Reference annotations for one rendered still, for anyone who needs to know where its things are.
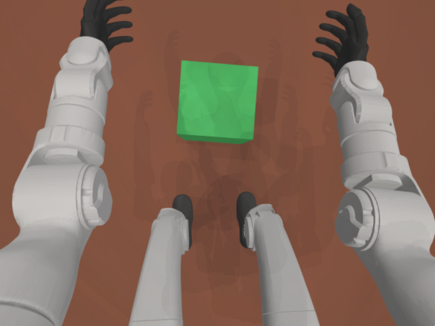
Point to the robot left shin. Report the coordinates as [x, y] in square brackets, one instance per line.
[168, 211]

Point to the carton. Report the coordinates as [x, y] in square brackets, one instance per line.
[217, 102]

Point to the robot left thigh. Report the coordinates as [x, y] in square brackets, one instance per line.
[158, 296]

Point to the left robot hand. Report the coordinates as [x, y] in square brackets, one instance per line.
[94, 22]

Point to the robot right forearm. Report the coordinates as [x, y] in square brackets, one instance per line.
[371, 157]

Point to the right robot upper arm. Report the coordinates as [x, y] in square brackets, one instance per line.
[391, 232]

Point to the robot left forearm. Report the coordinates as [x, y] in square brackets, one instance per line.
[76, 113]

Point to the left robot upper arm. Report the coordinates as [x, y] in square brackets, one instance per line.
[57, 206]

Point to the right robot hand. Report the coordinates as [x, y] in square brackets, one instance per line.
[354, 40]

